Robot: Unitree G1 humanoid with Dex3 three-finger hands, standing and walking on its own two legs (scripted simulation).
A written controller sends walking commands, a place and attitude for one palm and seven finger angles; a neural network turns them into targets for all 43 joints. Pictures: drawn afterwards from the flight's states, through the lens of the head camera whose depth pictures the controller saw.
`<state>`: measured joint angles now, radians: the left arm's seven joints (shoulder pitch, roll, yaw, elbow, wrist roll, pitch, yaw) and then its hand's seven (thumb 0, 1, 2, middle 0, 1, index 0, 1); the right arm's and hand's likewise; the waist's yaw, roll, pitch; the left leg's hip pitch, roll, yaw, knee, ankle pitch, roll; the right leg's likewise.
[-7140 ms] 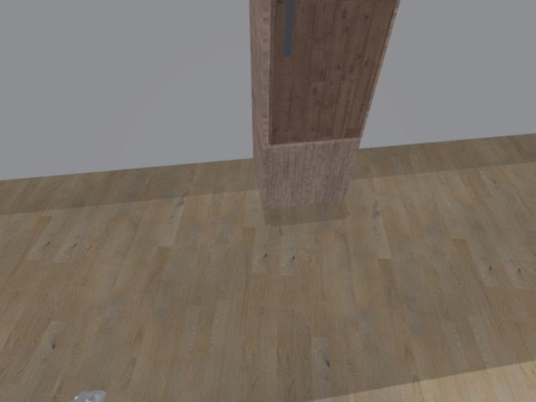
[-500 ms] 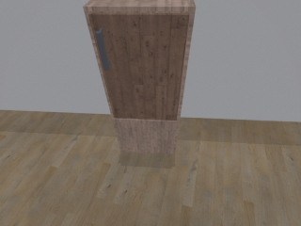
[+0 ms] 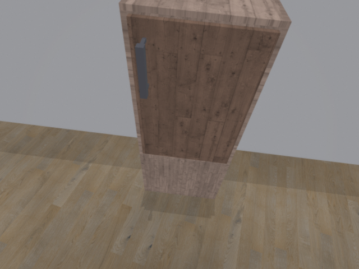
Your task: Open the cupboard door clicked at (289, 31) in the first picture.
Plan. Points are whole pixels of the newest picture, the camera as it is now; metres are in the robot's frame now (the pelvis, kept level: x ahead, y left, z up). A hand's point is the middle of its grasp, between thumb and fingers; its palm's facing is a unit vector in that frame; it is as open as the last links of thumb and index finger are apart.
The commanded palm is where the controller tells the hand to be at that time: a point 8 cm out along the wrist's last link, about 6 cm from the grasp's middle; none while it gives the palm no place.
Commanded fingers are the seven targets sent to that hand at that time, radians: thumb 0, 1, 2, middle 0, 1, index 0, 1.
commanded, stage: come to a stop and stand still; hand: left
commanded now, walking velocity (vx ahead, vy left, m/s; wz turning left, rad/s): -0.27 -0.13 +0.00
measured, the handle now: (143, 69) +0.60 +0.17 +0.12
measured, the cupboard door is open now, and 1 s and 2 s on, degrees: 0 0 0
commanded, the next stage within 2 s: look again from close up in 0.94 s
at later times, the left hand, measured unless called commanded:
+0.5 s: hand out of the picture +0.12 +0.19 -0.18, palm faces +0.03 -0.98 -0.21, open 7.3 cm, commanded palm none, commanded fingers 0.00 0.90 0.90 -0.20 -0.30 -0.20 -0.30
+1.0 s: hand out of the picture +0.04 +0.25 -0.16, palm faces +0.03 -0.96 -0.28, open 7.4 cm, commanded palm none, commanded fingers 0.00 0.90 0.90 -0.20 -0.30 -0.20 -0.30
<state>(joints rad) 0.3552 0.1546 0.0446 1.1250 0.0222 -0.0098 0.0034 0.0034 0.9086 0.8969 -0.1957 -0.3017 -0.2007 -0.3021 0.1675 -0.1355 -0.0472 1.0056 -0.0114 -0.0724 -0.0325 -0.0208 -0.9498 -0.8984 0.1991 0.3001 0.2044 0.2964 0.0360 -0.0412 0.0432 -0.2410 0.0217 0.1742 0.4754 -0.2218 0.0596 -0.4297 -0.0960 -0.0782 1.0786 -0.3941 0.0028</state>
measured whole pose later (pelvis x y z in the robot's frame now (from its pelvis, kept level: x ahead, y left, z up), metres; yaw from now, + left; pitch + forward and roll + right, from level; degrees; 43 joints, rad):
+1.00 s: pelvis +0.00 +0.03 +0.00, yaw +0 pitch -2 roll +0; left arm 0.31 0.24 0.02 0.97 0.02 0.01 0.01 0.00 0.91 0.90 -0.20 -0.30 -0.20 -0.30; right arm 0.26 -0.23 -0.03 0.95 -0.02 0.00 0.00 0.01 -0.91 -0.90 0.20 0.30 0.20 0.30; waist 0.01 0.01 0.00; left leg -0.20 -0.02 0.08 0.52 -0.28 0.05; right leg -0.29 -0.07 -0.05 0.51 -0.18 0.02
